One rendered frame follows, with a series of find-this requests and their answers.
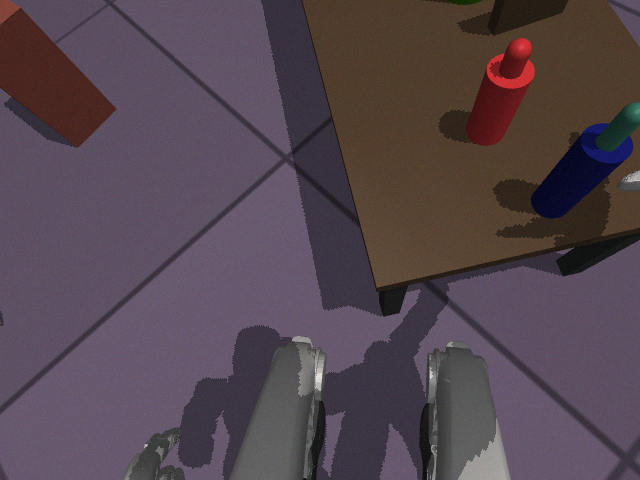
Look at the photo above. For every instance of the coffee table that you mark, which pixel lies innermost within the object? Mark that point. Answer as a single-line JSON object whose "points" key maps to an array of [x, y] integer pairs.
{"points": [[401, 78]]}

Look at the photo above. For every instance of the left robot hand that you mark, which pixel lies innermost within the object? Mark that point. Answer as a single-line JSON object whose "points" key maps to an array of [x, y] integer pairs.
{"points": [[146, 465]]}

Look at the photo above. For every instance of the right robot hand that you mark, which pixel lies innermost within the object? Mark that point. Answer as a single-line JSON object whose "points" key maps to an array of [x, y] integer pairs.
{"points": [[630, 182]]}

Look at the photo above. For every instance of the left robot foot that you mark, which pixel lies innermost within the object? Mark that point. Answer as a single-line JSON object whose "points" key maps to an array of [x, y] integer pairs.
{"points": [[317, 442]]}

